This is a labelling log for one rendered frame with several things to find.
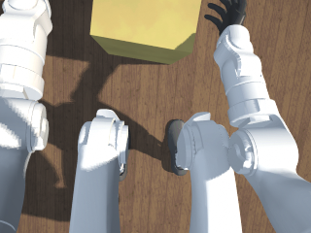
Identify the robot right shin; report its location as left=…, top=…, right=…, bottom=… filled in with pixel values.
left=175, top=112, right=230, bottom=170

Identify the robot right hand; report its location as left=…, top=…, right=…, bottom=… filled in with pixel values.
left=204, top=0, right=247, bottom=37

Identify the right robot upper arm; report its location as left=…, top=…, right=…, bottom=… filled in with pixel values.
left=227, top=126, right=311, bottom=233

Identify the robot left foot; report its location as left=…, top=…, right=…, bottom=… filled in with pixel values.
left=119, top=124, right=131, bottom=182

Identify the robot left forearm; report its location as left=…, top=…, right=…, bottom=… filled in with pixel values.
left=0, top=0, right=52, bottom=101

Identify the carton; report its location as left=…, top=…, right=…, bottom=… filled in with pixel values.
left=89, top=0, right=202, bottom=65

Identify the robot right forearm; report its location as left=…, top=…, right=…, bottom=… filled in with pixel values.
left=213, top=24, right=298, bottom=163

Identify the left robot upper arm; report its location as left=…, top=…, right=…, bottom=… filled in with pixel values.
left=0, top=97, right=49, bottom=233

